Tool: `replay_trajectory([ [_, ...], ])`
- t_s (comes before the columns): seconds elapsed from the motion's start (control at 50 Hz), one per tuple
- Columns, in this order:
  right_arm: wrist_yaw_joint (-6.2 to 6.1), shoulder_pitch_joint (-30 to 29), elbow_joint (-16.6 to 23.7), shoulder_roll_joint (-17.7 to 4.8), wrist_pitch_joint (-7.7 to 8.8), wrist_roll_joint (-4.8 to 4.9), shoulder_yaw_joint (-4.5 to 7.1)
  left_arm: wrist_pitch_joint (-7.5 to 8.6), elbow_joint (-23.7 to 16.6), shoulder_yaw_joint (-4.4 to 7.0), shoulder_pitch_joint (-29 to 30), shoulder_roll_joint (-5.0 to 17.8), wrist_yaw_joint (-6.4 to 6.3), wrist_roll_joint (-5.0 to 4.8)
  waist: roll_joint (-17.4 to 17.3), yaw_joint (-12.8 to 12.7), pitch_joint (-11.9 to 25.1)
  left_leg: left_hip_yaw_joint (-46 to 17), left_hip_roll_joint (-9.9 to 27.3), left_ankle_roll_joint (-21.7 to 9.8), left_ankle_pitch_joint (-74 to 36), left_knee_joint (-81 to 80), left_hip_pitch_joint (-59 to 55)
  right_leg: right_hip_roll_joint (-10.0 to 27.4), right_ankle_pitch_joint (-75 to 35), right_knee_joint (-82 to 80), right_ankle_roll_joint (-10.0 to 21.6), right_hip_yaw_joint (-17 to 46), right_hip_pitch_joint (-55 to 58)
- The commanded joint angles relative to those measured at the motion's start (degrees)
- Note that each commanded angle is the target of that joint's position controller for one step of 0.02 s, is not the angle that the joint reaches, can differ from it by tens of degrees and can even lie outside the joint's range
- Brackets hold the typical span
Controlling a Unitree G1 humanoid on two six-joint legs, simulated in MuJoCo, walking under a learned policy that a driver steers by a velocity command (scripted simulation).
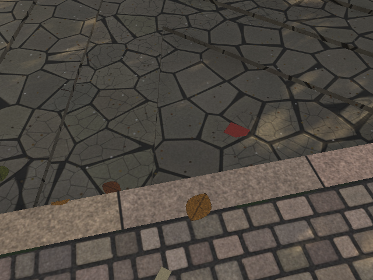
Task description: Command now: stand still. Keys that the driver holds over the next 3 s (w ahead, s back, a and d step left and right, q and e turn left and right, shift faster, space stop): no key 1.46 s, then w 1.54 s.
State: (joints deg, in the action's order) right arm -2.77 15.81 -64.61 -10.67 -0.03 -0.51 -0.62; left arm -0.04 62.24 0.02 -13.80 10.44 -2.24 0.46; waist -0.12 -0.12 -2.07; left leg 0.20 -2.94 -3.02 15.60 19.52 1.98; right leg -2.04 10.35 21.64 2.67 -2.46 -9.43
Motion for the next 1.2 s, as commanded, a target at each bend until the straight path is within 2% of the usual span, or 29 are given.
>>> replay_trajectory([
  [0.02,-0.2,3.57,-0.24,-4.3,0.29,-0.01,0.36,0.27,-0.02,0.62,-2.29,4.9,-0.17,0.01,0.09,0.02,-1.27,-6.05,7.55,-0.86,-10.04,-3.23,5.14,7.87,-10.7,-2.77,1.21,8.07,2.39],
  [0.26,-0.3,5.63,-2.32,-2.22,0.64,-0.05,-0.37,0.13,3.36,0.01,-4.27,3.08,-0.23,-0.02,-0.05,-0.18,-2.61,-6.16,7.77,-0.98,-8.04,-3.56,6.72,7.29,-6.79,-3.28,0.88,8.05,1.28],
  [0.54,-0.35,8.3,-3.0,-0.49,1.02,-0.08,-0.67,0.13,5.16,-0.35,-6.21,1.58,-0.29,-0.06,-0.26,-0.3,-3.15,-6.24,7.86,-1.15,-7.82,-3.61,7.59,7.1,-5.59,-2.86,0.63,7.92,0.42],
  [1.2,-0.46,11.83,-2.36,1.07,1.69,-0.06,-0.58,0.21,6.2,-0.59,-8.38,-0.03,-0.53,-0.21,-0.49,-0.32,-3.38,-6.29,8.29,-1.27,-13.97,-3.16,6.45,7.13,-7.07,-1.01,-0.06,7.16,-0.12],
])
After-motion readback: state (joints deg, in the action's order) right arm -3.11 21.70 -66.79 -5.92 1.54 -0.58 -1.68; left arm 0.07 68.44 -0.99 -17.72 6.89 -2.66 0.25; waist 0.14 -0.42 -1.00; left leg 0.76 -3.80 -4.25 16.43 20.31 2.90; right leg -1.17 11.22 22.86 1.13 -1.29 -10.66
